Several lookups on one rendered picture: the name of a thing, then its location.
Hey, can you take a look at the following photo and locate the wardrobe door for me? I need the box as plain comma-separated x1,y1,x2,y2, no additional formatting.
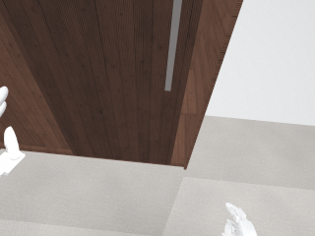
0,0,204,165
0,12,71,150

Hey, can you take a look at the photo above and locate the right robot hand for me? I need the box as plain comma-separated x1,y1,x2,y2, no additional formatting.
221,203,258,236

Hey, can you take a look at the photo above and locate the handle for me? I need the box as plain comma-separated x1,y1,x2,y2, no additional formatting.
164,0,182,91

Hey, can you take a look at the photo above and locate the left robot hand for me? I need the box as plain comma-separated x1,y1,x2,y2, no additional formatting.
0,86,26,177

